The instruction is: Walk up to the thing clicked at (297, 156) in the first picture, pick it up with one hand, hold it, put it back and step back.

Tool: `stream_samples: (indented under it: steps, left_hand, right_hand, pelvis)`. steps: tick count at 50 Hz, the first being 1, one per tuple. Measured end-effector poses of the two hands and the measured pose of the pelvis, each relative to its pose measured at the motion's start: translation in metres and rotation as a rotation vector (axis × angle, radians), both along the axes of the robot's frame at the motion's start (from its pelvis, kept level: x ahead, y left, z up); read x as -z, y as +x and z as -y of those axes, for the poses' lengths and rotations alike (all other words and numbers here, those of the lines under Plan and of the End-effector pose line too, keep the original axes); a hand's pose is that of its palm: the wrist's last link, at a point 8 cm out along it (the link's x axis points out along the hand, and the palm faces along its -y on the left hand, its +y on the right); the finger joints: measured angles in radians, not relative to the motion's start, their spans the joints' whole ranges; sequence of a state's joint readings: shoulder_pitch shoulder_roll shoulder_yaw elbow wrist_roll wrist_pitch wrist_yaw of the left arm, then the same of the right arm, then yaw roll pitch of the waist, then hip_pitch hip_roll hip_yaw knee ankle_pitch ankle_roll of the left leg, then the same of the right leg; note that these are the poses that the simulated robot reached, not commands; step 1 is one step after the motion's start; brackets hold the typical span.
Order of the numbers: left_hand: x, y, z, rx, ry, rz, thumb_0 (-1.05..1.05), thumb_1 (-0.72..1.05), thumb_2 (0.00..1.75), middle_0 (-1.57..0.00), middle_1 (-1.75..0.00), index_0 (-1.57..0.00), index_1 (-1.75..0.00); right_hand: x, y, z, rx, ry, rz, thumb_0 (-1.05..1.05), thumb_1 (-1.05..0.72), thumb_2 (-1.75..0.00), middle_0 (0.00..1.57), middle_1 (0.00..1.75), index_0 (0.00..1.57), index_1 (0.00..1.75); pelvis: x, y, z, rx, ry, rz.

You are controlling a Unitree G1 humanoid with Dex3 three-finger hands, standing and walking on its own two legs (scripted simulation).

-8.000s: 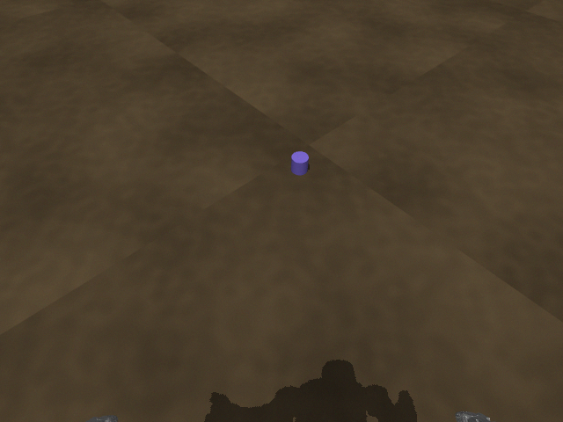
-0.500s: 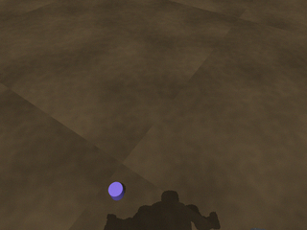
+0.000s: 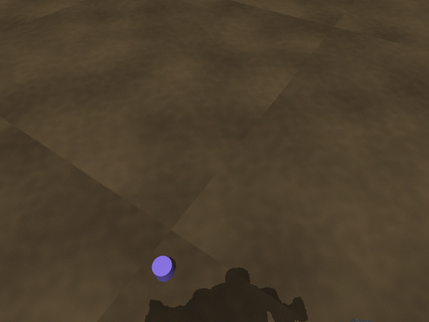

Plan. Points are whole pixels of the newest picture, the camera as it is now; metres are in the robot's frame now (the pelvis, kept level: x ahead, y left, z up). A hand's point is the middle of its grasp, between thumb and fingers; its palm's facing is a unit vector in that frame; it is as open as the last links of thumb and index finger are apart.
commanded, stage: stand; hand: left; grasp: from above
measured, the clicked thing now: (163, 268) +0.42 +0.23 -0.74
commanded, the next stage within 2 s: rise first in 0.38 s
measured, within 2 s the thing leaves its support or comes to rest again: neither
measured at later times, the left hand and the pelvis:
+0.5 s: hand out of the picture +0.07 +0.26 -0.16, palm faces -0.03 -0.94 -0.35, open 7.3 cm; pelvis +0.00 +0.00 +0.00, yaw +0 degrees
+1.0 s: hand out of the picture +0.13 +0.26 -0.21, palm faces -0.10 -0.91 -0.41, open 13.3 cm; pelvis -0.01 +0.01 -0.06, yaw +0 degrees
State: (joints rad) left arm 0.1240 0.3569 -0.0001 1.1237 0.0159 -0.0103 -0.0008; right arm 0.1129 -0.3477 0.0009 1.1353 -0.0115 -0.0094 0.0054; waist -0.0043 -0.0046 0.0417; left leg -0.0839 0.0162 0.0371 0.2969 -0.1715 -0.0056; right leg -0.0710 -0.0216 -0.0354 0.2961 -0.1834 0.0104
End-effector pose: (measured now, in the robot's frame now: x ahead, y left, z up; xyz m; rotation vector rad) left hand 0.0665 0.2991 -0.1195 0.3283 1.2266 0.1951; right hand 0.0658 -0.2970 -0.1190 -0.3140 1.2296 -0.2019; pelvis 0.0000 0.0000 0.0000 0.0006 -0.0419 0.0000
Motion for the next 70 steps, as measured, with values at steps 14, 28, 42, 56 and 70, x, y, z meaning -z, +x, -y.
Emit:
stream_samples:
  steps: [14,28,42,56,70]
  left_hand:
    - [0.001,-0.001,0.000,0.003,-0.003,-0.005,0.00,0.91,0.90,-0.21,-0.30,-0.20,-0.30]
    - [0.001,0.014,0.003,-0.033,-0.009,0.065,0.01,0.87,0.92,-0.20,-0.34,-0.19,-0.35]
    - [0.021,0.078,-0.001,0.090,0.036,0.102,0.00,0.08,0.97,-0.07,-0.95,-0.09,-0.93]
    - [0.064,0.059,-0.006,0.150,0.095,0.095,0.00,-0.48,0.99,-0.07,-1.07,-0.07,-1.07]
    - [0.086,0.053,-0.007,0.227,0.146,0.077,-0.01,-0.52,0.96,-0.07,-1.09,-0.07,-1.08]
  right_hand:
    - [0.000,-0.001,0.000,0.005,-0.001,-0.003,0.01,-0.90,-0.90,0.21,0.30,0.20,0.30]
    - [0.001,0.004,-0.008,0.003,0.005,0.064,0.01,-0.92,-0.90,0.21,0.30,0.20,0.30]
    - [0.017,0.005,-0.042,0.034,0.070,0.182,0.01,-0.93,-0.91,0.21,0.30,0.20,0.30]
    - [0.044,0.055,-0.047,-0.053,0.031,0.340,0.01,-0.89,-0.90,0.21,0.30,0.20,0.30]
    - [0.068,0.085,-0.062,-0.110,0.054,0.447,0.01,-0.89,-0.90,0.21,0.30,0.20,0.30]
  pelvis:
    - [0.000,0.000,-0.001,0.002,0.000,0.000]
    - [0.003,-0.004,-0.002,-0.011,-0.001,-0.036]
    - [0.030,-0.013,-0.004,0.002,-0.010,-0.186]
    - [0.077,-0.014,-0.008,0.000,-0.022,-0.303]
    - [0.111,-0.018,-0.010,-0.004,-0.038,-0.384]
